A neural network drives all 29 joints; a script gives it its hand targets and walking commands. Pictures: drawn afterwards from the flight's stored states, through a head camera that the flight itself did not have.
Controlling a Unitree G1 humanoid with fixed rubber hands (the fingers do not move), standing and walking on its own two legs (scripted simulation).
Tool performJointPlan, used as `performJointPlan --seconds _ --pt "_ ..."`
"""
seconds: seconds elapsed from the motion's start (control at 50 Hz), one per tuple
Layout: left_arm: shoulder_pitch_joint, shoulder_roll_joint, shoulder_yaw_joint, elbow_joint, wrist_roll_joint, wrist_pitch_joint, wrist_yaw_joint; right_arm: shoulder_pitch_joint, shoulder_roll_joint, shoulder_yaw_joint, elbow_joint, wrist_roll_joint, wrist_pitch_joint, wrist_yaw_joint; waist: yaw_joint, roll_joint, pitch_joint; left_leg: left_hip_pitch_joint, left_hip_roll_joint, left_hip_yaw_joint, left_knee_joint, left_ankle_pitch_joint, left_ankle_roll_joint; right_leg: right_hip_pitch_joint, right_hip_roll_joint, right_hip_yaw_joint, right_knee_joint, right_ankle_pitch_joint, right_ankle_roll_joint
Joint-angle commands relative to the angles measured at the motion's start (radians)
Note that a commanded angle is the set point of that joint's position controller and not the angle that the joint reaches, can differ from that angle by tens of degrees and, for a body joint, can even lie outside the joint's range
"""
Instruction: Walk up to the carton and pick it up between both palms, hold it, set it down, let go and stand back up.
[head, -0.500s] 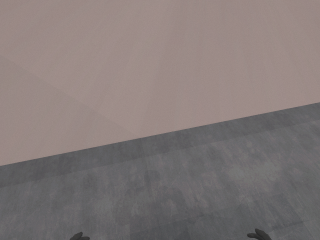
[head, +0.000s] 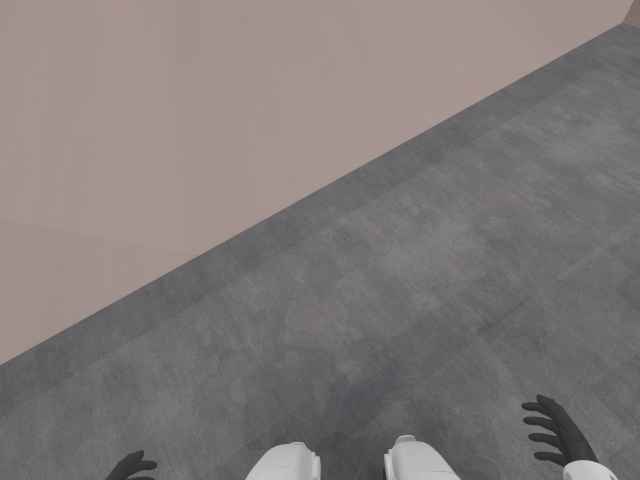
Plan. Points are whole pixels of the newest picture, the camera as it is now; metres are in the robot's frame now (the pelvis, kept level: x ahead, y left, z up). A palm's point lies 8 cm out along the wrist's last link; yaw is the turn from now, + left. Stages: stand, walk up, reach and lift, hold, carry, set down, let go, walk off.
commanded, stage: walk up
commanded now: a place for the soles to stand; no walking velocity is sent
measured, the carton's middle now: out of the picture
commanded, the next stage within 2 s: none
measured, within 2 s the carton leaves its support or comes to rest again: neither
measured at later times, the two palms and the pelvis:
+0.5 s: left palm (275, 439) +0.18 +0.10 -0.07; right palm out of the picture -0.15 -0.38 -0.10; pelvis -0.08 -0.07 +0.00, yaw -28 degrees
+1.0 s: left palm out of the picture +0.13 -0.07 -0.09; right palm out of the picture -0.33 -0.41 -0.11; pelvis -0.15 -0.16 -0.01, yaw -52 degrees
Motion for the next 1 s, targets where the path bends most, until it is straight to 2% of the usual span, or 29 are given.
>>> performJointPlan --seconds 0.0,0.02,0.04,0.06,0.08,0.1,0.16,0.26,0.34,0.38,0.4,0.42,0.44,0.5,0.56,0.6,0.62,0.64,0.66,0.7,0.76,0.82,0.86,0.88,0.9,0.92,0.94,0.96,0.98 --pt "-0.015 0.179 0.047 -0.111 0.002 -0.001 0.007 0.145 -0.056 -0.011 -0.034 0.002 -0.028 -0.005 -0.042 -0.290 -0.290 0.093 -0.034 0.024 -0.261 0.072 0.002 0.192 -0.193 0.388 -0.343 0.284 -0.185" --pt "-0.031 0.169 0.038 -0.110 -0.007 0.000 0.006 0.205 -0.058 -0.014 -0.021 -0.006 -0.031 -0.011 -0.076 -0.269 -0.303 0.223 -0.027 0.006 -0.402 0.154 0.024 0.116 -0.162 0.370 -0.339 0.191 -0.126" --pt "-0.053 0.143 0.026 -0.122 -0.012 0.003 0.003 0.253 -0.111 -0.034 -0.014 -0.028 -0.035 -0.016 -0.115 -0.143 -0.284 0.340 0.073 -0.149 -0.579 0.062 0.078 -0.058 -0.074 0.277 -0.293 0.011 -0.032" --pt "-0.068 0.089 0.019 -0.153 -0.007 0.010 0.005 0.204 -0.239 -0.062 -0.041 -0.055 -0.037 -0.018 -0.131 0.197 -0.220 0.290 0.423 -0.556 -0.785 -0.151 0.211 -0.232 0.070 0.053 0.095 -0.180 0.050" --pt "-0.080 0.174 0.046 -0.137 0.031 0.021 0.016 0.121 -0.227 -0.054 -0.051 -0.069 -0.036 -0.023 -0.095 0.103 -0.124 0.188 0.562 -0.619 -0.797 0.024 0.293 -0.272 -0.006 0.060 0.345 -0.216 0.064" --pt "-0.049 0.206 0.055 -0.111 0.043 0.026 0.013 0.093 -0.162 -0.037 -0.059 -0.079 -0.044 -0.030 -0.060 -0.016 -0.096 0.173 0.510 -0.489 -0.727 0.240 0.285 -0.254 -0.047 0.089 0.434 -0.170 0.065" --pt "-0.003 0.153 0.034 -0.063 0.036 0.022 -0.010 0.080 -0.101 -0.023 -0.055 -0.067 -0.069 -0.019 -0.017 -0.002 -0.147 0.245 0.385 -0.216 -0.621 0.511 0.244 -0.216 -0.132 0.084 0.502 -0.080 0.076" --pt "-0.158 0.090 0.000 -0.071 -0.014 0.011 -0.042 0.234 -0.182 -0.056 -0.059 -0.086 -0.063 -0.019 -0.110 0.093 -0.128 0.273 0.398 -0.057 -0.601 0.503 0.254 -0.137 -0.195 -0.012 0.226 -0.177 0.079" --pt "-0.116 0.097 0.017 -0.052 -0.029 -0.027 -0.060 0.223 -0.227 -0.077 -0.092 -0.087 -0.046 -0.018 -0.075 0.130 -0.188 0.101 0.374 0.106 -0.517 0.279 0.204 0.151 -0.128 -0.127 -0.047 -0.157 0.021" --pt "0.045 0.176 0.048 0.012 -0.032 -0.049 -0.053 0.266 -0.146 -0.048 -0.096 -0.079 -0.031 -0.009 0.012 -0.111 -0.285 -0.093 0.287 0.210 -0.238 0.110 0.088 0.446 -0.071 -0.060 -0.205 -0.071 -0.050" --pt "0.067 0.318 0.077 -0.003 -0.039 -0.051 -0.036 0.175 -0.102 -0.033 -0.165 -0.044 -0.021 0.002 0.112 -0.475 -0.276 -0.290 0.057 0.263 0.005 -0.197 -0.004 0.385 -0.311 0.458 -0.496 -0.201 -0.226" --pt "0.035 0.311 0.071 0.010 -0.033 -0.043 -0.022 0.117 -0.111 -0.030 -0.196 -0.008 -0.012 0.000 0.116 -0.410 -0.215 -0.276 0.068 0.034 0.143 -0.181 -0.001 0.281 -0.320 0.518 -0.534 -0.214 -0.306" --pt "-0.025 0.295 0.064 0.006 -0.027 -0.035 -0.009 0.164 -0.124 -0.039 -0.182 0.001 -0.012 0.003 0.070 -0.365 -0.208 -0.257 0.066 0.022 0.175 -0.135 0.001 0.229 -0.315 0.475 -0.516 -0.228 -0.316" --pt "-0.159 0.232 0.046 -0.048 -0.003 -0.013 0.000 0.318 -0.117 -0.043 -0.100 -0.012 -0.037 0.001 -0.012 -0.320 -0.188 -0.085 0.071 0.046 0.073 0.026 0.002 0.071 -0.235 0.345 -0.416 -0.172 -0.271" --pt "-0.168 0.192 0.026 -0.056 -0.005 -0.004 -0.009 0.374 -0.094 -0.040 -0.091 -0.015 -0.049 0.004 -0.040 -0.326 -0.200 0.089 0.032 0.050 -0.127 0.071 0.017 -0.030 -0.222 0.391 -0.389 -0.113 -0.248" --pt "-0.216 0.164 0.008 -0.066 -0.023 0.009 -0.016 0.498 -0.091 -0.048 -0.071 -0.036 -0.058 -0.002 -0.127 -0.246 -0.215 0.401 0.030 0.014 -0.407 0.202 0.062 -0.266 -0.149 0.335 -0.299 -0.279 -0.134" --pt "-0.194 0.092 -0.006 -0.099 -0.023 0.010 -0.020 0.540 -0.200 -0.072 -0.074 -0.075 -0.062 -0.013 -0.170 0.013 -0.206 0.464 0.283 -0.376 -0.666 -0.183 0.151 -0.454 0.000 0.189 -0.018 -0.353 -0.018" --pt "-0.198 0.112 -0.001 -0.109 0.011 0.009 -0.010 0.440 -0.270 -0.088 -0.082 -0.086 -0.055 -0.025 -0.159 0.093 -0.137 0.276 0.596 -0.697 -0.868 -0.400 0.275 -0.451 0.009 0.089 0.333 -0.254 0.038" --pt "-0.173 0.168 0.018 -0.086 0.029 0.011 -0.009 0.334 -0.228 -0.066 -0.086 -0.103 -0.061 -0.040 -0.092 -0.033 -0.052 0.149 0.594 -0.639 -0.850 -0.352 0.287 -0.406 -0.047 0.146 0.458 -0.173 0.034" --pt "-0.072 0.168 0.033 -0.054 0.023 0.023 -0.023 0.205 -0.178 -0.054 -0.088 -0.098 -0.079 -0.037 -0.012 -0.022 -0.022 0.070 0.506 -0.409 -0.790 -0.202 0.266 -0.314 -0.097 0.132 0.577 -0.083 0.058" --pt "-0.066 0.129 0.027 -0.058 -0.006 0.022 -0.043 0.152 -0.165 -0.048 -0.085 -0.100 -0.090 -0.032 -0.025 0.050 -0.034 0.079 0.443 -0.168 -0.757 -0.107 0.226 -0.255 -0.144 0.093 0.556 -0.093 0.071" --pt "-0.093 0.096 0.021 -0.076 -0.034 -0.002 -0.052 0.230 -0.188 -0.054 -0.052 -0.104 -0.082 -0.033 -0.089 0.092 -0.038 0.134 0.421 0.008 -0.708 -0.087 0.209 -0.190 -0.177 0.015 0.248 -0.257 0.065" --pt "-0.058 0.077 0.026 -0.066 -0.050 -0.027 -0.057 0.230 -0.222 -0.064 -0.050 -0.110 -0.068 -0.031 -0.082 0.118 -0.087 0.058 0.398 0.101 -0.646 -0.141 0.183 0.037 -0.157 -0.074 0.051 -0.279 0.026" --pt "0.030 0.080 0.043 -0.034 -0.050 -0.042 -0.059 0.195 -0.221 -0.061 -0.052 -0.108 -0.056 -0.030 -0.029 0.071 -0.118 -0.054 0.382 0.153 -0.572 -0.196 0.160 0.219 -0.132 -0.122 -0.025 -0.160 0.008" --pt "0.126 0.117 0.070 0.009 -0.045 -0.054 -0.056 0.213 -0.166 -0.045 -0.056 -0.105 -0.040 -0.028 0.012 -0.092 -0.162 -0.164 0.319 0.202 -0.409 -0.266 0.128 0.375 -0.063 -0.148 -0.065 -0.142 -0.006" --pt "0.225 0.206 0.098 0.034 -0.044 -0.067 -0.041 0.212 -0.072 -0.012 -0.080 -0.085 -0.026 -0.018 0.078 -0.382 -0.169 -0.241 0.189 0.269 -0.071 -0.234 0.066 0.396 -0.064 0.035 -0.221 -0.300 -0.066" --pt "0.227 0.320 0.102 -0.005 -0.040 -0.072 -0.019 0.118 -0.037 0.005 -0.182 -0.042 -0.022 0.002 0.126 -0.538 -0.159 -0.374 0.048 0.150 0.180 -0.243 0.013 0.258 -0.271 0.597 -0.535 -0.700 -0.202" --pt "0.163 0.300 0.093 -0.007 -0.043 -0.064 0.000 0.076 -0.102 -0.018 -0.208 -0.022 -0.015 0.009 0.098 -0.338 -0.108 -0.337 0.088 -0.033 0.253 -0.121 0.028 0.159 -0.344 0.695 -0.618 -0.824 -0.261" --pt "0.093 0.277 0.084 -0.011 -0.046 -0.057 0.015 0.118 -0.117 -0.023 -0.186 -0.010 -0.015 0.017 0.051 -0.281 -0.077 -0.325 0.095 -0.053 0.266 -0.043 0.028 0.120 -0.325 0.640 -0.588 -0.801 -0.249"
